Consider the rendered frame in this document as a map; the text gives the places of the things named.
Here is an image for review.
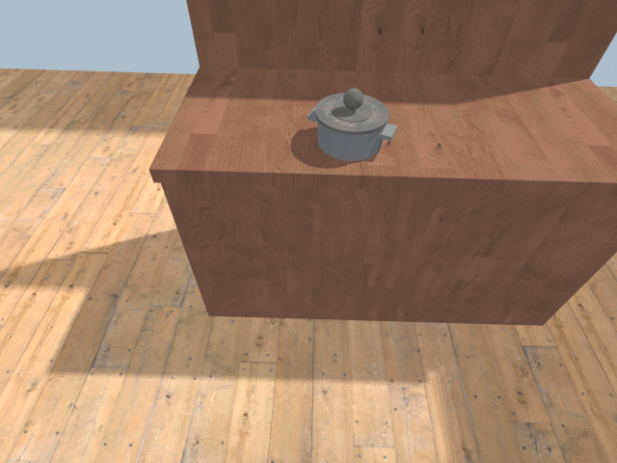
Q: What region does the knob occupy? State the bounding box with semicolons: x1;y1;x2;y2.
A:
343;88;363;110

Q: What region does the lid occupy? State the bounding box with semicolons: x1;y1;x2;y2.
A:
315;93;389;135

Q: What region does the pot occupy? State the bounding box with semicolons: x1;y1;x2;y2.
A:
308;107;398;161

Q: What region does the table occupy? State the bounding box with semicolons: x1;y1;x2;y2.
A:
149;0;617;326

